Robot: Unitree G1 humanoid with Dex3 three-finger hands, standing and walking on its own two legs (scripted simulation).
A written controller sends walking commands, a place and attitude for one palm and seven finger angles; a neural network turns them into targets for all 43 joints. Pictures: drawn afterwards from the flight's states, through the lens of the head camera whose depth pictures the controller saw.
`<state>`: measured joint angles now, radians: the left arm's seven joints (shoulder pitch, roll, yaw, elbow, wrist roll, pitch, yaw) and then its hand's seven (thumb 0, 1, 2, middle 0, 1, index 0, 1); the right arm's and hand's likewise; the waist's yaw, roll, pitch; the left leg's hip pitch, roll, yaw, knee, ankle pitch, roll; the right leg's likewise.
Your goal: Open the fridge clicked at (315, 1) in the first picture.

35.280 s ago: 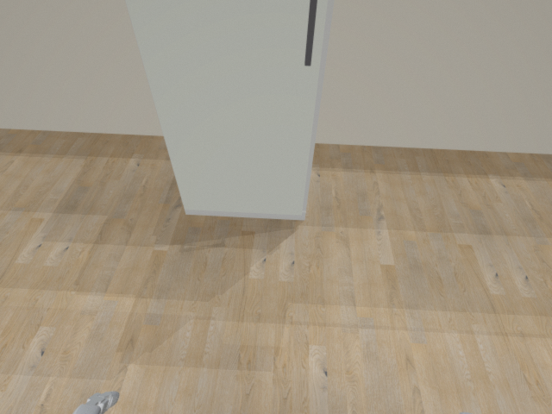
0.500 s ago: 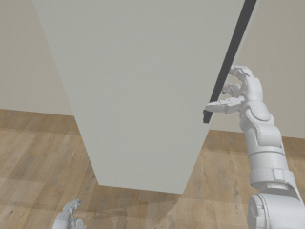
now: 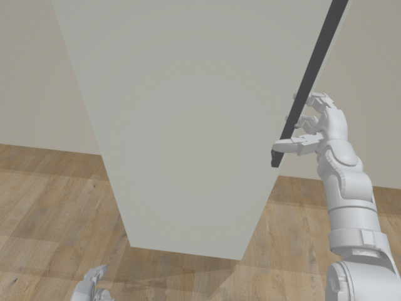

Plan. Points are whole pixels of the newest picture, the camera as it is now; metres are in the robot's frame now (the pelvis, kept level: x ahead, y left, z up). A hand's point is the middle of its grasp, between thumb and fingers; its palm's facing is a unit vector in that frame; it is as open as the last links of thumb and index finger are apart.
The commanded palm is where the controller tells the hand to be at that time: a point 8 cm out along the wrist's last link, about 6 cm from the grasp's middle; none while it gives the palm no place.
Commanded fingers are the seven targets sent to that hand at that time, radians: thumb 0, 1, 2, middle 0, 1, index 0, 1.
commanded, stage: move the hooked fingers beside the handle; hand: right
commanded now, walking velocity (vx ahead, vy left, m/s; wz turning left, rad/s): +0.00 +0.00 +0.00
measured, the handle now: (306, 75) +0.47 -0.16 +0.27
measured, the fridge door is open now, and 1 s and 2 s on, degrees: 0 0 0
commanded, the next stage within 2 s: none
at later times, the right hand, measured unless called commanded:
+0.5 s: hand (314, 133) +0.39 -0.18 +0.19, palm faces +0.09 +1.00 +0.02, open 14.0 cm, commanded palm +0.37 -0.23 +0.19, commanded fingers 0.00 0.50 -0.30 0.30 1.20 0.30 1.20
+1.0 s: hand (329, 134) +0.39 -0.21 +0.19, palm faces +0.11 +0.99 +0.01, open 14.0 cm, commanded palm +0.37 -0.26 +0.19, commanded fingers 0.00 0.50 -0.30 0.30 1.20 0.30 1.20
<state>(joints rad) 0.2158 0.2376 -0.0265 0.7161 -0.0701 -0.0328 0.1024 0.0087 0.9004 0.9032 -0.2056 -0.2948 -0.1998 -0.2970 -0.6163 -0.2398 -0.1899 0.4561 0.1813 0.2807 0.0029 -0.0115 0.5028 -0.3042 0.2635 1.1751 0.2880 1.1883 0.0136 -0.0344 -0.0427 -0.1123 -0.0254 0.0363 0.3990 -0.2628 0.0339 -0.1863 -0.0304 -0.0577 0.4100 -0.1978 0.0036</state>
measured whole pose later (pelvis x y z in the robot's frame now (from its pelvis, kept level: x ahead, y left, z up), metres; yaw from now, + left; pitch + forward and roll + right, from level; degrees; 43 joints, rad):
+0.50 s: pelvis -0.01 +0.00 +0.00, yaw -1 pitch -2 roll +0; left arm 0.20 0.25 -0.03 0.72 -0.08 -0.03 0.12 0.01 0.90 0.90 -0.21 -0.29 -0.20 -0.30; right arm -0.60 -0.30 -0.21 0.46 0.20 0.31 0.07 -0.01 0.50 -0.30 0.30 1.20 0.30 1.19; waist 0.01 -0.03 -0.04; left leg -0.11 -0.02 0.05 0.40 -0.26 0.03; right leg -0.20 -0.03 -0.04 0.43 -0.20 0.00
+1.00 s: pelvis -0.01 -0.02 +0.00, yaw +0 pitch -1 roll +1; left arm 0.25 0.25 -0.02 0.71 -0.08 -0.05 0.11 0.01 0.90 0.90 -0.21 -0.29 -0.20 -0.30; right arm -0.58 -0.34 -0.25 0.47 0.19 0.23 0.09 -0.01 0.50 -0.30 0.30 1.20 0.30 1.19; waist 0.02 -0.02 -0.04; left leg -0.12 -0.02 0.03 0.40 -0.25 0.02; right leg -0.21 -0.02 -0.06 0.44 -0.20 -0.02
